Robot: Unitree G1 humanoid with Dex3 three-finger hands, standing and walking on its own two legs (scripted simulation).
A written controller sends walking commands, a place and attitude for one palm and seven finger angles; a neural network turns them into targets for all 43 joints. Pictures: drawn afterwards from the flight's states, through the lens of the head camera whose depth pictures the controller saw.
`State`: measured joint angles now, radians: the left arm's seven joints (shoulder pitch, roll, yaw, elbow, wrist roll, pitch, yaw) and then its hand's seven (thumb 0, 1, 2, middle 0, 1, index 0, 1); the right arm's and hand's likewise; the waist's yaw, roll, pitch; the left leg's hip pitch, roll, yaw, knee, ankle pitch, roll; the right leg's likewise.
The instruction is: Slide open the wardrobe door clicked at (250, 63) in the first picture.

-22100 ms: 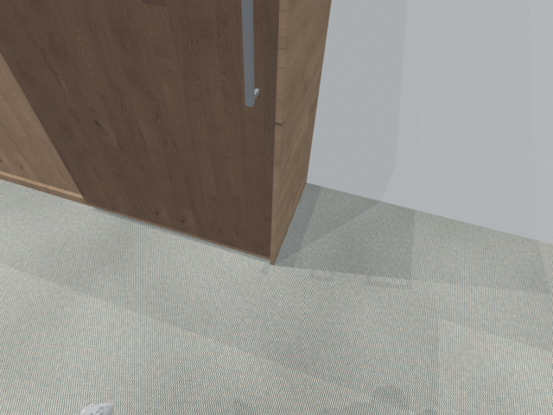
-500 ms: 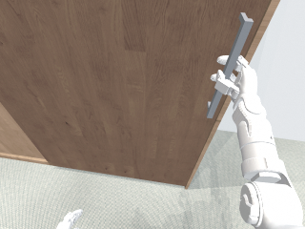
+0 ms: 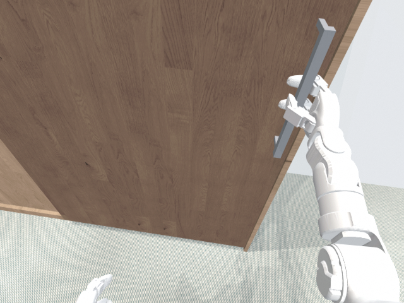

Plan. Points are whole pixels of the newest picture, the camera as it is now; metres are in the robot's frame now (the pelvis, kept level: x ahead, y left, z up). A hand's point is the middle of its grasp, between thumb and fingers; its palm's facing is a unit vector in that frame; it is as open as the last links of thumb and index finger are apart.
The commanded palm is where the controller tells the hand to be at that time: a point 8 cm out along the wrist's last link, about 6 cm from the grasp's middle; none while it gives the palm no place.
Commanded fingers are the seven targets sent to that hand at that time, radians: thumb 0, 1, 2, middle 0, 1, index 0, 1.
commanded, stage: grip the handle and tug to test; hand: right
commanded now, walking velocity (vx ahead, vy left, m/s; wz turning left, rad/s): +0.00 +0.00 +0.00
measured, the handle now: (295, 100) +0.50 -0.15 +0.17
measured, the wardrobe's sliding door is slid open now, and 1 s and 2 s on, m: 0.00 0.00 0.01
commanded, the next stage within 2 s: tug the door sideways, standing still in 0.20 s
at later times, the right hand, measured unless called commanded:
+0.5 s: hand (289, 110) +0.44 -0.12 +0.19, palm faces +0.08 +1.00 +0.01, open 5.6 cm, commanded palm +0.41 -0.15 +0.18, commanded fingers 0.00 -0.90 -0.90 0.45 1.40 0.45 1.40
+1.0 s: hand (286, 110) +0.44 -0.12 +0.19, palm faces +0.13 +0.99 -0.03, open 5.6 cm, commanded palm +0.41 -0.11 +0.18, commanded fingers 0.00 -0.90 -0.90 0.45 1.40 0.45 1.40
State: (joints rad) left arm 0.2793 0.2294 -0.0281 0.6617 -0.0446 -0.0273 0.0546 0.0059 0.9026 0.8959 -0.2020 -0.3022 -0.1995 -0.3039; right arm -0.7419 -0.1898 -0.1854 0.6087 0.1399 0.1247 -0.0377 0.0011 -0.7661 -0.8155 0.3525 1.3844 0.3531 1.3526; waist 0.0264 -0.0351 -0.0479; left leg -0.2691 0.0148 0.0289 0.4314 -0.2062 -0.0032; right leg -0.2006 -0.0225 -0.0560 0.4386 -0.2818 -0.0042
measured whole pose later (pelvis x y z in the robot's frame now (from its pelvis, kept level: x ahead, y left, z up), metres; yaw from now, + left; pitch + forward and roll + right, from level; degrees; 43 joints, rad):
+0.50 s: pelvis +0.03 +0.00 +0.00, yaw -1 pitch +3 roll +1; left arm 0.22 0.23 -0.01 0.64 -0.04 0.01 0.05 0.01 0.90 0.90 -0.20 -0.30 -0.20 -0.30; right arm -0.61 -0.12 -0.12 0.28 0.13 0.31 -0.08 0.01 -0.77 -0.83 0.32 1.37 0.33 1.34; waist -0.01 -0.04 -0.06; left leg -0.21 0.02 0.06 0.41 -0.25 -0.01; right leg -0.15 -0.02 -0.03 0.42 -0.32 0.00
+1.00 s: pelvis +0.00 -0.01 +0.00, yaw -4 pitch +3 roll +0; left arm 0.29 0.20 -0.03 0.75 -0.03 -0.05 0.04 0.01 0.90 0.90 -0.20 -0.30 -0.20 -0.30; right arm -0.86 -0.10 -0.02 0.67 0.14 0.15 -0.18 0.00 -0.81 -0.82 0.30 1.37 0.27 1.40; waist -0.02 -0.04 -0.03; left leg -0.28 0.05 0.09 0.47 -0.24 -0.01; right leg -0.25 0.01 0.01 0.49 -0.30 -0.01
